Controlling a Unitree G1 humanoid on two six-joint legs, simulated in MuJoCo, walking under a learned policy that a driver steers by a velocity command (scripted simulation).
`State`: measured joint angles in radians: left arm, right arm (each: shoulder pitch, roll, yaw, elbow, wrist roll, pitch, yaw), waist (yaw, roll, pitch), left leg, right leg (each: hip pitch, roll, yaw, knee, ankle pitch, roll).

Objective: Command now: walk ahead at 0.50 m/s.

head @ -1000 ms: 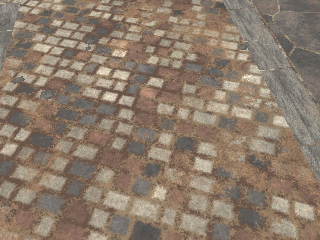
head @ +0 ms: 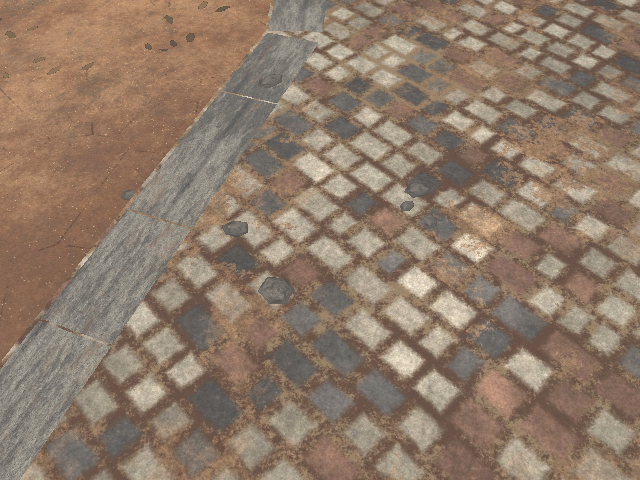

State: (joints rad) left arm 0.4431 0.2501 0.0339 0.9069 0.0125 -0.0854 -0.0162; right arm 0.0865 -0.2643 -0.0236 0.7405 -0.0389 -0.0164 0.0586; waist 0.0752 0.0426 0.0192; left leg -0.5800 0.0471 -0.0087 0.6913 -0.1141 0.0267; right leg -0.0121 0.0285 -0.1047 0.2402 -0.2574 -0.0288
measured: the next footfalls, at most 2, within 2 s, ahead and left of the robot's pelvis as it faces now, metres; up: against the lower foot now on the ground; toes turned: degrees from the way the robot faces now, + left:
left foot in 0.10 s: +0.24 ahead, +0.11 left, +0.00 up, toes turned -3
right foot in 0.52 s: +0.30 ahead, -0.09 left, +0.00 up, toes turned -7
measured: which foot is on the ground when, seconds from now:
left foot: up 0.00-0.08, down 0.10-1.00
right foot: down 0.00-0.12, up 0.14-0.50, down 0.52-1.00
